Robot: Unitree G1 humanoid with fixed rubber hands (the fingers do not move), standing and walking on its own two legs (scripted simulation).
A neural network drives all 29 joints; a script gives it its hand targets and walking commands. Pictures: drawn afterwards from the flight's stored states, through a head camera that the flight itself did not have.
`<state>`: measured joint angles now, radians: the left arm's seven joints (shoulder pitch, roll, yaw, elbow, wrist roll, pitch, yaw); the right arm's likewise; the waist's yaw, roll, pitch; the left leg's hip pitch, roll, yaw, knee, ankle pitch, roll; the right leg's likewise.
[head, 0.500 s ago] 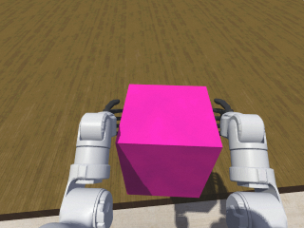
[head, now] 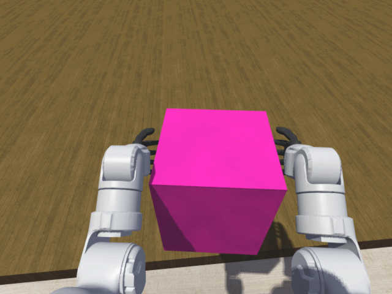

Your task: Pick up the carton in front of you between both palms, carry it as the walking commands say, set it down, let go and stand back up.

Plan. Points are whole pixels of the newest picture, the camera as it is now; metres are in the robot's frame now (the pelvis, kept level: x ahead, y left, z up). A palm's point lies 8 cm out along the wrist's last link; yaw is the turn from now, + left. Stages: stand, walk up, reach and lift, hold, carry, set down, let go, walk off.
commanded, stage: carry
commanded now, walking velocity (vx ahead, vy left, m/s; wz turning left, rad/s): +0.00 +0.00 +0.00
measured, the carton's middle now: (212, 183) +0.34 +0.00 +0.05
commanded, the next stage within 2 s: none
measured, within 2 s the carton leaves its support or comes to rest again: neither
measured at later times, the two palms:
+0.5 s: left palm (139, 158) +0.34 +0.15 +0.12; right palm (292, 158) +0.35 -0.15 +0.13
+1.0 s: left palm (173, 105) +0.44 +0.09 +0.18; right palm (320, 112) +0.43 -0.21 +0.18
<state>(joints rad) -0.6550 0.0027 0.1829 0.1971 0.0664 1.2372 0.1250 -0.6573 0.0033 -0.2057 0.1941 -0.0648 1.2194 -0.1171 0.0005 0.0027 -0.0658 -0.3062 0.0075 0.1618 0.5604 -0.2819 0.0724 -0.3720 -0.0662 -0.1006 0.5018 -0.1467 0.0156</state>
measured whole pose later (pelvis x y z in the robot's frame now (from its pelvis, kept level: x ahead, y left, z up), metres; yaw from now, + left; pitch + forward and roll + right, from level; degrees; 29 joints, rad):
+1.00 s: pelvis +0.07 -0.04 +0.00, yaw -1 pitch +4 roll -1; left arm -0.82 0.02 0.24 0.14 0.06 1.33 0.13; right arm -0.81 -0.04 -0.22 0.12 -0.02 1.33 -0.16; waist -0.03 0.04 -0.10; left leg -0.32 0.07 0.12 0.72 -0.44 0.02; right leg -0.39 -0.01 -0.13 0.55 -0.22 -0.05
